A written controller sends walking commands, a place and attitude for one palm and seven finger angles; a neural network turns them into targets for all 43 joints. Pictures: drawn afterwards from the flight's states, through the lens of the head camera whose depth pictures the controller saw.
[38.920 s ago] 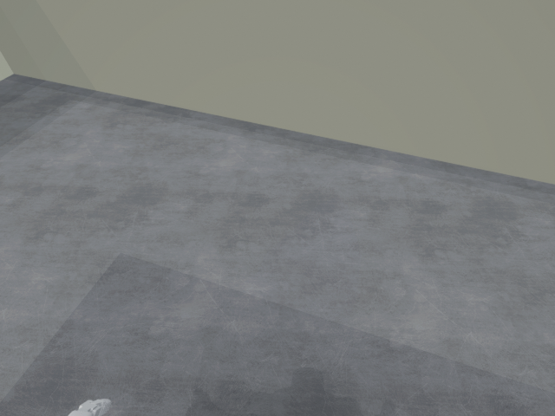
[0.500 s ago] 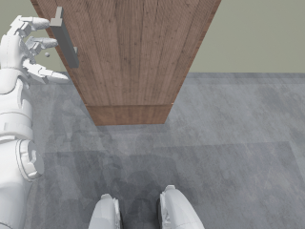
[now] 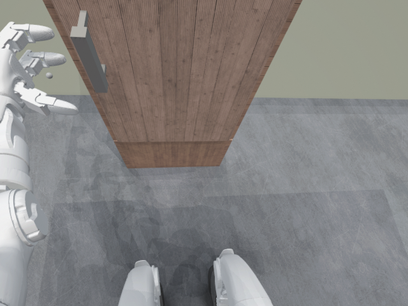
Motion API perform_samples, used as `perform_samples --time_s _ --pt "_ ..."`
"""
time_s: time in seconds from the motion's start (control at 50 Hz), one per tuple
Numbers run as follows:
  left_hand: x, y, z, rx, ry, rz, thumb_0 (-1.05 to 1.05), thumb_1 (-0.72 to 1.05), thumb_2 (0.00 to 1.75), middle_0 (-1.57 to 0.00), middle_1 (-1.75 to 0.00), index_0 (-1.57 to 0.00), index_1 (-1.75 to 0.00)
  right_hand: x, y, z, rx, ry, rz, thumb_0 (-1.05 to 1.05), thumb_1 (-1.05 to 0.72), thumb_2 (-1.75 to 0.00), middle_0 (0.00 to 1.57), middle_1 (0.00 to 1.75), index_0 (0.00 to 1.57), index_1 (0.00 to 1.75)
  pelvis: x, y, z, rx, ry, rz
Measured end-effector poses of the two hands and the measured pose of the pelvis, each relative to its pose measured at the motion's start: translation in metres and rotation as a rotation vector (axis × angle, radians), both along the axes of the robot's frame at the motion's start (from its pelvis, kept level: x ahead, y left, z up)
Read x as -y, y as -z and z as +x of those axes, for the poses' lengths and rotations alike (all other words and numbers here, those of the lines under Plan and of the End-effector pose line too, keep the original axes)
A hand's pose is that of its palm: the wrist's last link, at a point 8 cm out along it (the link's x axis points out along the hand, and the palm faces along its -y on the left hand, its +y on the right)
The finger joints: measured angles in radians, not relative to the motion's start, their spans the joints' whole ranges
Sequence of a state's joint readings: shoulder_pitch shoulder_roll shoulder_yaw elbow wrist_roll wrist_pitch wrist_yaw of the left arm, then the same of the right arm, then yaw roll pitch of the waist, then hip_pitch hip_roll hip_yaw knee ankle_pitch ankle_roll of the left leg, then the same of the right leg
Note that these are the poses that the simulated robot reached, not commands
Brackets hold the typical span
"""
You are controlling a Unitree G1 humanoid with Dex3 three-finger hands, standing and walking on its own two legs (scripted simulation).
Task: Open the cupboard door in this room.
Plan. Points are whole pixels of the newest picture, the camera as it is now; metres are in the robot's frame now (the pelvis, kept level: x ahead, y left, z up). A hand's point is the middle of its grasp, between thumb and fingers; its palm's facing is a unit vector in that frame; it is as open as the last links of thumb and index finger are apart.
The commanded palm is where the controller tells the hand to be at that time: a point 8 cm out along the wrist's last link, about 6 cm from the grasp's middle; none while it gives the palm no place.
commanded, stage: move the hooked fingers beside the handle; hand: left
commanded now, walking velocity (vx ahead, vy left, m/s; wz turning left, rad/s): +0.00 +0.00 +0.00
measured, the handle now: (93, 55) +0.57 +0.16 +0.07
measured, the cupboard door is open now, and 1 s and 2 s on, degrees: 0 0 0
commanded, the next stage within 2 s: slide the fingers in behind the handle in 0.82 s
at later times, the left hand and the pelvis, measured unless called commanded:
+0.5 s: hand (46, 77) +0.51 +0.23 +0.07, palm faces -0.04 -1.00 -0.03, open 14.0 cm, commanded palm +0.50 +0.26 +0.07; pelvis -0.01 +0.00 +0.00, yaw +0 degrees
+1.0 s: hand (46, 76) +0.52 +0.23 +0.07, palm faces -0.03 -1.00 -0.03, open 14.0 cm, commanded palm +0.50 +0.26 +0.07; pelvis +0.00 +0.00 +0.00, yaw +0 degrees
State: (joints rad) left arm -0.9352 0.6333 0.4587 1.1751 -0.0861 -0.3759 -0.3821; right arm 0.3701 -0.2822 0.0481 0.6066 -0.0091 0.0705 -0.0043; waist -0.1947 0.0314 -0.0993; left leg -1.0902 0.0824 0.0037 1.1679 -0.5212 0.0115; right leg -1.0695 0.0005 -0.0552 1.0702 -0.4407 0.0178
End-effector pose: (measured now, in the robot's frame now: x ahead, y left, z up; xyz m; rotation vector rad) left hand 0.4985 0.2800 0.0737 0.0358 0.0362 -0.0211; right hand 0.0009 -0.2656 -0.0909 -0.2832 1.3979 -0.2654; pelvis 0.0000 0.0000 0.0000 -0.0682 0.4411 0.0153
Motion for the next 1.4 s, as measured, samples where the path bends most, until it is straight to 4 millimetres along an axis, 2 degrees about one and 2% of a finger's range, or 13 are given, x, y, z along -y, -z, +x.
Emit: perform_samples --time_s 0.36,0.58,0.88,1.4 --pt "-0.006 -0.003 -0.009 0.0 0.005 -0.007 -0.01 -0.5 0.3 -0.3 -1.2 -0.3 -1.2 0.0 -0.001 0.005 0.021 -0.013 -0.001 0.0 -0.91 -0.9 0.2 0.3 0.2 0.3 0.001 -0.001 -0.002 0.01 -0.004 -0.003" --pt "0.0 -0.002 -0.004 0.001 0.013 -0.011 -0.01 -0.5 0.3 -0.3 -1.2 -0.3 -1.2 0.0 0.003 -0.002 0.01 -0.016 -0.002 0.0 -0.91 -0.9 0.2 0.3 0.2 0.3 0.0 0.003 -0.006 0.001 -0.006 -0.004" --pt "-0.005 -0.002 -0.002 0.001 0.008 -0.005 -0.01 -0.5 0.3 -0.3 -1.2 -0.3 -1.2 -0.002 0.003 -0.013 -0.018 0.004 0.003 0.0 -0.91 -0.9 0.2 0.3 0.2 0.3 0.001 0.003 -0.006 -0.005 0.0 -0.004" --pt "0.018 0.003 -0.007 0.0 0.008 -0.021 -0.01 -0.5 0.3 -0.3 -1.2 -0.3 -1.2 -0.006 0.002 0.009 0.04 -0.015 0.02 0.0 -0.91 -0.9 0.2 0.3 0.2 0.3 -0.001 -0.001 -0.001 0.014 -0.004 0.0"
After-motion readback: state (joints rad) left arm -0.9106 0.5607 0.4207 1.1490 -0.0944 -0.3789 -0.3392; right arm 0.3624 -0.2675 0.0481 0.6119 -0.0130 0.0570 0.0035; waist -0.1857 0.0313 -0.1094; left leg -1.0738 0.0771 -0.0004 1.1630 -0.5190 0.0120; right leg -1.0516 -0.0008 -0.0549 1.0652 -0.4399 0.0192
